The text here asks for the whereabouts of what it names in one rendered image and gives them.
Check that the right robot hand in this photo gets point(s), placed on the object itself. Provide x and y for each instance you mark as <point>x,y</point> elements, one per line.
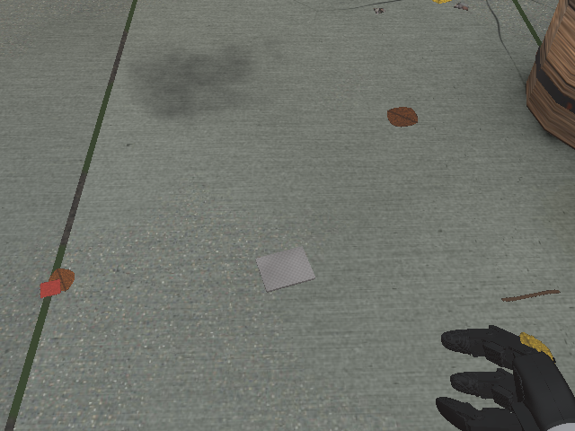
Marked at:
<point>536,393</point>

